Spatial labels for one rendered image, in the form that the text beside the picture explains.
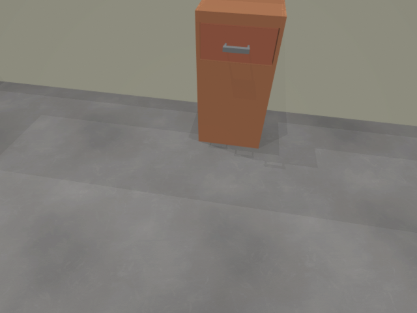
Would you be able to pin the drawer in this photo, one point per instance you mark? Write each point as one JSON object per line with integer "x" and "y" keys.
{"x": 262, "y": 41}

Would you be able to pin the cabinet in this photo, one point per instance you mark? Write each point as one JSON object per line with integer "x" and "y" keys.
{"x": 232, "y": 97}

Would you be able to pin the handle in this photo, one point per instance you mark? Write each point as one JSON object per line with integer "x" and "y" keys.
{"x": 236, "y": 49}

